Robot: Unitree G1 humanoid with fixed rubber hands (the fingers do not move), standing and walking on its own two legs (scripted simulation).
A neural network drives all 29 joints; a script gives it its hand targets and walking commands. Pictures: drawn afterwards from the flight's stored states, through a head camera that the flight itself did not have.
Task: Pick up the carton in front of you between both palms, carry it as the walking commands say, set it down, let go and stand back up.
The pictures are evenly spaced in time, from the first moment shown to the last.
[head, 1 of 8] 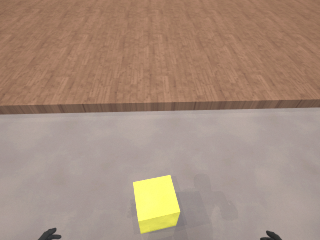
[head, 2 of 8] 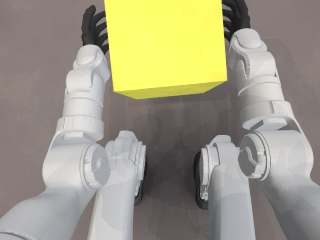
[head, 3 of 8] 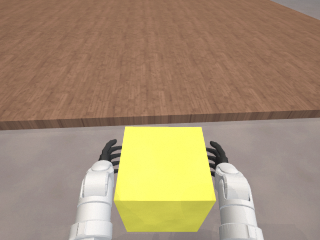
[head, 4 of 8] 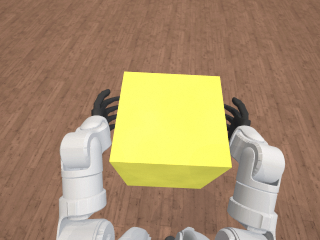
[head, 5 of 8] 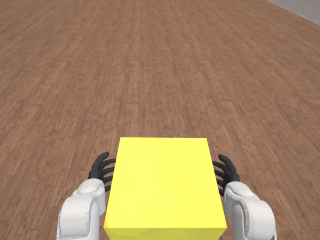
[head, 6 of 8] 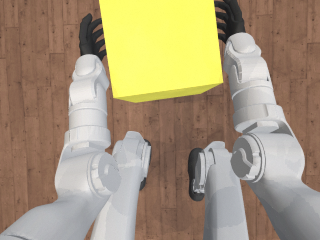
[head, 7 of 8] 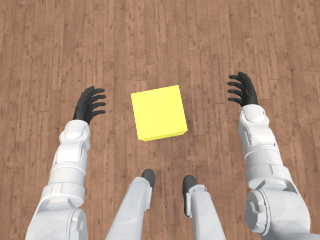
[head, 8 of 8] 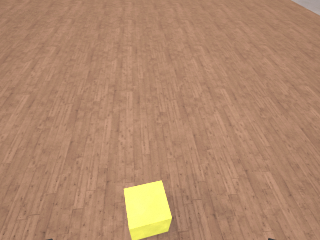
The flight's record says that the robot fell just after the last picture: no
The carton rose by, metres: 0.86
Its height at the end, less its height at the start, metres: +0.11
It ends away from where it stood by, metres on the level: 3.07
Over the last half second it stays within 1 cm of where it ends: yes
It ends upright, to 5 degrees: yes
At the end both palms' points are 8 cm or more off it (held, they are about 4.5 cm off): yes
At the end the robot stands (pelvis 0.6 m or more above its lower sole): yes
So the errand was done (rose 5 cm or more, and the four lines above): yes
